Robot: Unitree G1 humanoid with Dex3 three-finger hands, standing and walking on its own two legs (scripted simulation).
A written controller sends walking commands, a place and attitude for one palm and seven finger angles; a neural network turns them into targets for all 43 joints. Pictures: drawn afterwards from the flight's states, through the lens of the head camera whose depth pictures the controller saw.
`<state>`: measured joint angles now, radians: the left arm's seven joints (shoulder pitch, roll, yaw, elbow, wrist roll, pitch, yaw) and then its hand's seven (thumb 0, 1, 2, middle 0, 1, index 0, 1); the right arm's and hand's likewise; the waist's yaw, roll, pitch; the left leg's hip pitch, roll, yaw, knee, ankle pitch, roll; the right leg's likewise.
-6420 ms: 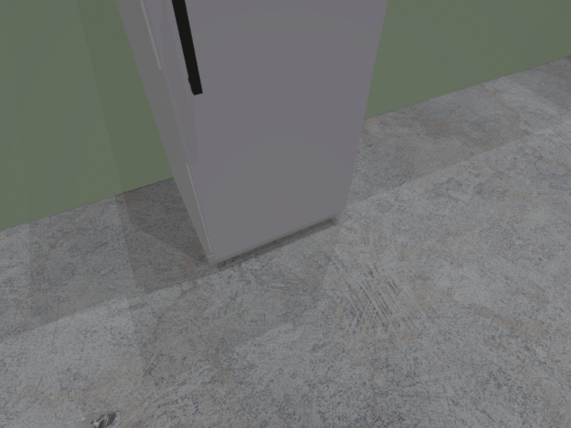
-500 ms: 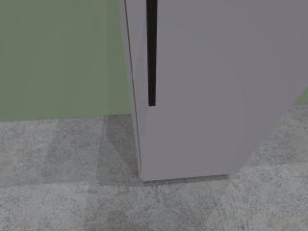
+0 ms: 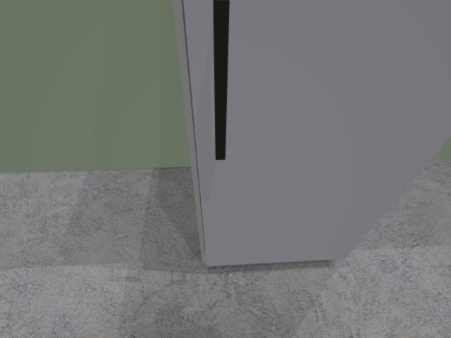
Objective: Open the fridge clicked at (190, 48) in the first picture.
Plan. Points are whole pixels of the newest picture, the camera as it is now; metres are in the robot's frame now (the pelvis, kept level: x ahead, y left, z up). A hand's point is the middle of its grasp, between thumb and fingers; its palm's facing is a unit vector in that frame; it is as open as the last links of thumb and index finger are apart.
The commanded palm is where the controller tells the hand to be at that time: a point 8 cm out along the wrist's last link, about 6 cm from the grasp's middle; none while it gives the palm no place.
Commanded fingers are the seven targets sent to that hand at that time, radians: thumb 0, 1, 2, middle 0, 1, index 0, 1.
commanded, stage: look again from close up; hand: left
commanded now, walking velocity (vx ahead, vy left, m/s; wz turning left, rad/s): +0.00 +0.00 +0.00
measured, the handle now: (220, 89) +0.48 +0.05 +0.20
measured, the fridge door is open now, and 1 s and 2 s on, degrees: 0 0 0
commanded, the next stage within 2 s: shuffle to correct the standing spot in 0.44 s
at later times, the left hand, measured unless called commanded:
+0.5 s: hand out of the picture -0.01 +0.16 -0.18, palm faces +0.03 -0.98 -0.18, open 7.3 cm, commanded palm none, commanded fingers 0.00 0.90 0.90 -0.20 -0.30 -0.20 -0.30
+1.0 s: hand out of the picture -0.05 +0.12 -0.19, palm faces +0.15 -0.98 -0.15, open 7.3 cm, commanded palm none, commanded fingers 0.00 0.90 0.90 -0.20 -0.30 -0.20 -0.30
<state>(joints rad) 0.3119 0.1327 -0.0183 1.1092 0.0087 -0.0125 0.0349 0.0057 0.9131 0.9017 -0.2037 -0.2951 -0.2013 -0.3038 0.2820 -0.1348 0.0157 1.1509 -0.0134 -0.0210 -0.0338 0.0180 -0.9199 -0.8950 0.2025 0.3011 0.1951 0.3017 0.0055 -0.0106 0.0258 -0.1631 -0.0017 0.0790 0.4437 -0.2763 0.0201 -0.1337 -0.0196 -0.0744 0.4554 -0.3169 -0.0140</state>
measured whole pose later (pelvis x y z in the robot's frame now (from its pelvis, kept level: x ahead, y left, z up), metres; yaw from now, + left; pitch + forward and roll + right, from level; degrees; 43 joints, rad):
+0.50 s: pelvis +0.00 -0.01 +0.00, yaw +0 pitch +0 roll +1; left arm 0.30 0.15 -0.01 1.11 0.01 -0.02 0.03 0.00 0.91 0.90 -0.20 -0.30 -0.20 -0.30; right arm 0.26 -0.15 0.01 1.14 -0.01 -0.02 -0.03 0.01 -0.92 -0.90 0.20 0.30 0.19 0.30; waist 0.01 -0.02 0.02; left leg -0.16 0.00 0.07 0.42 -0.26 0.01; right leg -0.13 -0.01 -0.08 0.43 -0.30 -0.02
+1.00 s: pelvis +0.02 -0.03 -0.01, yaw +6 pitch +1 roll -1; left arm 0.38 0.14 0.02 1.07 0.03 0.01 0.02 0.00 0.91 0.90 -0.20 -0.29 -0.20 -0.30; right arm 0.31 -0.11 -0.02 1.13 -0.03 0.01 -0.05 0.01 -0.91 -0.89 0.20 0.30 0.20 0.30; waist 0.00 -0.02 0.03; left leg -0.31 0.05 0.04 0.71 -0.41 0.02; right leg -0.15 0.02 -0.20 0.54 -0.41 -0.07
